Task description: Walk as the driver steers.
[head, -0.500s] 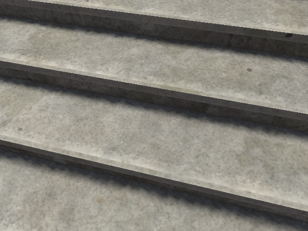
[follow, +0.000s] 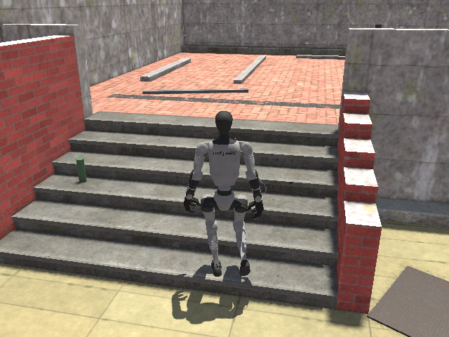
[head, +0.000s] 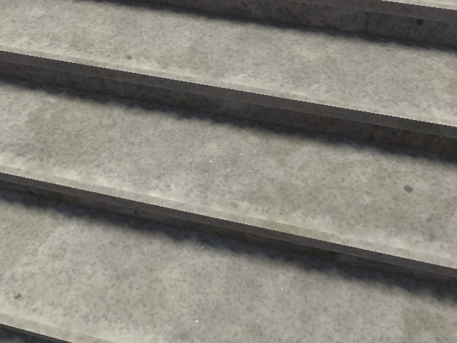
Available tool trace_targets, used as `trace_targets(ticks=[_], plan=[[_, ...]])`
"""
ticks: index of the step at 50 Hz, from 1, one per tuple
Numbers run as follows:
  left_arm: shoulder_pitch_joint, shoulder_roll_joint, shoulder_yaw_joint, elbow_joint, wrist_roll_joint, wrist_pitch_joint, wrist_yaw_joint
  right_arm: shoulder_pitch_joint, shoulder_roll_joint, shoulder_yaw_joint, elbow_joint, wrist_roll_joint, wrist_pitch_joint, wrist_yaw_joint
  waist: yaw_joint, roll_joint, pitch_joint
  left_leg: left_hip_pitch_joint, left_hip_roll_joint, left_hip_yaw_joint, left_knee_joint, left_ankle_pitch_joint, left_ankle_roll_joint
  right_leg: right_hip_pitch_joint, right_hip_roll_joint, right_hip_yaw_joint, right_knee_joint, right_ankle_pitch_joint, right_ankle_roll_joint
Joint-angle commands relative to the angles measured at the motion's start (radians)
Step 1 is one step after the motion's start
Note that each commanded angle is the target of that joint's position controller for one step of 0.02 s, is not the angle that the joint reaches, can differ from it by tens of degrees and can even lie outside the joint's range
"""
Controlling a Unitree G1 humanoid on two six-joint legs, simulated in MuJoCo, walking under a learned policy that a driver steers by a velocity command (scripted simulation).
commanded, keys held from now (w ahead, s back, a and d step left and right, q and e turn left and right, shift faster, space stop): w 0.56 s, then w+q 0.26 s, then q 0.18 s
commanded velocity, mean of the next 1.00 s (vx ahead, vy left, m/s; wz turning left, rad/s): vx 0.47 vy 0.00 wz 0.14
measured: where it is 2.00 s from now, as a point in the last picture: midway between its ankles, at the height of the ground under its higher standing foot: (259, 118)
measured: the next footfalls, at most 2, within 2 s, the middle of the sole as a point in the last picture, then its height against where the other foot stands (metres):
right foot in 0.44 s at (268, 331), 0.13 m higher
left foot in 0.98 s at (209, 175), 0.13 m higher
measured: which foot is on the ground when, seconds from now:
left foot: down 0.00-0.44, up 0.46-0.96, down 0.98-1.00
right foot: up 0.00-0.42, down 0.44-1.00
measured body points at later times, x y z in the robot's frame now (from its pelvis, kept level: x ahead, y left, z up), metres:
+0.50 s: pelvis +0.30 -0.01 +0.09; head +0.32 +0.01 +0.54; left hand +0.49 +0.18 -0.02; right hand +0.24 -0.23 -0.05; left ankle +0.12 +0.06 -0.58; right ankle +0.40 -0.05 -0.56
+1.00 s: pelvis +0.62 +0.03 +0.19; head +0.67 +0.02 +0.64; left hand +0.47 +0.23 +0.07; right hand +0.88 -0.09 +0.09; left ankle +0.77 +0.09 -0.43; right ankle +0.42 -0.07 -0.51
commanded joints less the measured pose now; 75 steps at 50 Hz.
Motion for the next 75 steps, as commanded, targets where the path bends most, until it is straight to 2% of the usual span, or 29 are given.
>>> trace_targets(ticks=[1, 4, 13, 17, 18, 21, 22, 23, 24, 25, 27, 30, 32, 35, 37, 43, 45, 46, 48, 49, 50, 51, 52, 54, 56, 60, 64, 67, 75], plan=[[0.062, -0.103, -0.046, -0.100, 0.003, 0.019, 0.011, 0.092, 0.032, 0.010, 0.054, 0.001, -0.057, 0.007, 0.045, 0.069, -0.025, 0.122, 0.231, -0.446, -0.528, -0.057, 0.052, -0.287, -0.030, 0.052, 0.199, -0.013, -0.055], [0.042, -0.073, -0.043, -0.097, -0.003, 0.025, 0.006, 0.120, 0.010, 0.016, 0.042, 0.017, -0.068, 0.008, 0.046, 0.002, -0.039, 0.157, 0.201, -0.331, -0.578, 0.069, -0.003, -0.351, -0.042, -0.023, 0.049, 0.113, -0.015], [-0.354, -0.165, -0.097, -0.268, 0.002, 0.036, 0.010, 0.424, -0.002, 0.023, 0.124, 0.014, -0.079, -0.030, -0.077, 0.095, 0.040, 0.427, 0.196, -0.350, -0.652, 0.093, -0.005, -0.782, -0.061, -0.217, 0.157, -0.066, 0.003], [-0.384, -0.164, -0.108, -0.297, -0.013, 0.051, -0.009, 0.449, -0.039, 0.006, 0.112, 0.020, -0.059, -0.081, -0.079, 0.115, -0.001, 0.634, 0.261, -0.287, -0.801, 0.587, 0.067, -0.551, -0.089, -0.236, -0.250, -0.204, -0.015], [-0.334, -0.164, -0.109, -0.262, -0.038, 0.053, -0.013, 0.400, -0.028, 0.013, 0.081, 0.029, -0.052, -0.081, -0.058, 0.069, -0.029, 0.605, 0.229, -0.199, -0.775, 0.861, 0.059, -0.372, -0.036, -0.315, -0.404, -0.239, -0.036], [-0.012, -0.090, -0.068, -0.143, -0.052, 0.045, 0.013, 0.397, -0.115, -0.003, 0.042, 0.031, -0.065, -0.058, 0.083, 0.219, -0.197, 0.671, 0.294, -0.155, -0.404, 1.796, 0.060, 0.088, 0.115, -0.370, -0.624, -0.302, -0.091], [0.126, -0.042, -0.048, -0.102, -0.040, 0.040, 0.020, 0.341, -0.143, -0.016, 0.029, 0.049, -0.077, -0.040, 0.162, 0.267, -0.267, 0.611, 0.277, -0.133, -0.206, 1.724, 0.043, 0.281, 0.085, -0.263, -0.722, -0.241, -0.118], [0.245, 0.057, -0.007, -0.055, -0.012, 0.033, 0.029, 0.343, -0.098, -0.019, -0.022, 0.069, -0.090, -0.019, 0.178, 0.129, -0.339, 0.275, 0.170, -0.131, 0.142, 1.391, -0.008, 0.535, -0.110, 0.175, -0.881, -0.423, -0.221], [0.296, 0.149, 0.030, -0.014, -0.007, 0.048, 0.029, 0.259, -0.055, -0.028, -0.072, 0.041, -0.090, 0.017, 0.183, -0.138, -0.346, 0.018, -0.088, -0.158, 0.604, 0.164, -0.052, 0.591, -0.311, 0.772, -1.343, -0.446, -0.330], [0.136, 0.122, 0.029, -0.014, -0.023, 0.045, 0.027, 0.254, -0.020, -0.031, -0.117, -0.006, -0.088, 0.032, 0.067, -0.081, -0.253, -0.123, -0.021, -0.327, 0.838, 0.142, -0.028, 0.493, -0.320, 0.838, -1.414, -0.536, -0.300], [0.070, -0.041, -0.003, 0.049, -0.006, 0.014, 0.017, 0.103, 0.030, -0.015, -0.222, -0.013, -0.075, 0.016, -0.014, 0.117, -0.019, -0.241, 0.047, -0.272, 0.912, 0.216, 0.008, 0.239, -0.281, 0.505, -1.346, -0.472, -0.189], [0.135, -0.137, -0.028, 0.152, 0.011, -0.047, 0.004, 0.142, 0.121, 0.021, -0.240, 0.018, -0.025, -0.013, -0.092, 0.067, 0.012, -0.357, 0.026, -0.335, 1.035, 0.161, 0.043, 0.194, -0.201, 0.182, -1.345, -0.156, -0.089], [0.177, -0.096, -0.021, 0.202, -0.010, -0.068, -0.011, 0.085, 0.143, 0.035, -0.275, 0.011, 0.000, -0.022, -0.118, 0.040, 0.045, -0.488, 0.027, -0.363, 1.025, 0.148, 0.048, 0.207, -0.179, 0.054, -1.352, -0.118, -0.031], [0.175, -0.048, -0.022, 0.160, -0.017, -0.076, -0.002, -0.019, 0.051, 0.019, -0.306, 0.006, 0.011, -0.011, -0.084, 0.055, 0.023, -0.420, 0.017, -0.251, 0.742, 0.290, -0.006, 0.197, -0.151, -0.087, -1.453, 0.056, 0.010], [0.321, -0.023, -0.021, 0.199, -0.016, -0.085, 0.010, -0.061, 0.083, 0.020, -0.305, 0.008, 0.012, -0.026, -0.039, -0.036, -0.010, -0.570, 0.003, -0.176, 0.867, 0.224, -0.017, 0.388, -0.171, -0.100, -1.409, 0.321, -0.004], [0.490, -0.027, -0.025, 0.232, -0.001, -0.067, 0.045, -0.405, 0.104, 0.053, -0.472, 0.006, 0.008, -0.038, 0.017, -0.040, 0.078, -0.879, 0.057, -0.107, 0.830, -0.125, 0.014, 0.698, -0.218, -0.145, -1.509, 0.434, 0.019], [0.387, 0.010, -0.024, 0.188, -0.031, -0.051, 0.066, -0.352, 0.107, 0.076, -0.481, 0.021, 0.021, -0.002, -0.039, -0.020, 0.018, -0.457, 0.089, 0.037, 0.441, -0.064, 0.034, 0.562, -0.198, -0.277, -1.590, 0.830, 0.014], [0.393, 0.015, -0.023, 0.165, -0.054, -0.048, 0.073, -0.324, 0.084, 0.072, -0.458, 0.037, 0.032, 0.002, -0.021, 0.023, -0.056, -0.183, -0.003, 0.153, 0.302, -0.026, 0.036, 0.509, -0.194, -0.289, -1.540, 1.172, 0.008], [0.350, 0.172, 0.016, 0.123, -0.061, -0.054, 0.082, -0.004, -0.013, 0.025, -0.372, 0.044, 0.042, -0.004, -0.171, -0.144, -0.253, 0.130, -0.108, 0.129, 0.171, -0.020, 0.068, 0.625, -0.264, -0.264, -1.154, 1.674, 0.043], [0.266, 0.221, 0.034, 0.087, -0.077, -0.064, 0.066, 0.172, -0.068, 0.002, -0.335, 0.028, 0.033, 0.002, -0.264, -0.201, -0.351, 0.322, -0.080, -0.019, -0.048, 0.136, 0.110, 0.629, -0.244, -0.284, -0.873, 1.544, 0.078], [0.254, 0.143, 0.024, 0.023, -0.077, -0.075, 0.042, 0.150, -0.128, -0.025, -0.312, 0.013, 0.027, 0.002, -0.237, -0.093, -0.391, 0.589, 0.063, -0.382, -0.220, 0.271, 0.217, 0.271, -0.103, -0.272, -0.478, 0.651, 0.107], [0.254, 0.128, 0.028, -0.045, -0.066, -0.072, 0.012, 0.065, -0.236, -0.062, -0.337, 0.014, 0.038, -0.016, -0.180, 0.224, -0.518, 0.700, 0.329, -0.931, -0.377, 0.932, 0.374, 0.047, 0.125, -0.158, 0.057, -0.177, 0.152], [0.294, 0.083, 0.028, -0.077, -0.038, -0.073, -0.001, 0.008, -0.235, -0.072, -0.356, 0.026, 0.042, -0.026, -0.089, 0.054, -0.572, 0.668, 0.344, -0.924, -0.412, 0.963, 0.352, 0.026, 0.040, 0.013, 0.168, -0.131, 0.114], [0.191, 0.003, 0.006, -0.131, -0.013, -0.026, 0.025, -0.059, -0.117, -0.049, -0.318, 0.010, 0.037, -0.042, -0.025, -0.128, -0.257, 0.307, 0.263, -0.759, -0.431, 0.330, 0.261, -0.081, -0.016, -0.017, 0.120, -0.116, 0.098], [0.147, -0.051, -0.018, -0.189, 0.012, 0.013, 0.060, -0.040, -0.056, -0.028, -0.264, -0.001, 0.021, -0.047, 0.025, -0.042, -0.076, 0.123, 0.170, -0.597, -0.451, 0.331, 0.189, -0.182, -0.028, -0.017, 0.182, -0.143, 0.075], [0.106, 0.007, -0.018, -0.244, 0.026, 0.053, 0.080, -0.046, -0.113, -0.030, -0.288, 0.010, -0.015, -0.032, 0.054, -0.046, -0.096, 0.102, 0.081, -0.411, -0.448, 0.617, 0.080, -0.163, -0.070, -0.031, -0.154, -0.063, 0.099], [0.009, -0.025, -0.027, -0.280, 0.016, 0.082, 0.084, 0.068, -0.176, -0.044, -0.310, 0.005, -0.007, -0.054, -0.017, 0.094, -0.206, 0.368, 0.126, -0.528, -0.400, 0.715, 0.018, -0.404, -0.036, -0.047, 0.067, -0.053, 0.137], [-0.061, -0.022, -0.028, -0.313, 0.023, 0.105, 0.096, 0.082, -0.174, -0.034, -0.343, 0.008, 0.002, -0.065, -0.030, 0.096, -0.175, 0.397, 0.124, -0.575, -0.429, 0.390, -0.004, -0.508, -0.043, -0.019, 0.154, -0.050, 0.142], [-0.151, -0.025, -0.032, -0.353, 0.028, 0.123, 0.076, 0.190, -0.157, -0.030, -0.331, 0.011, -0.017, -0.089, -0.092, 0.128, -0.129, 0.556, 0.175, -0.642, -0.428, 0.410, 0.071, -0.610, 0.000, -0.054, 0.183, -0.120, 0.154]])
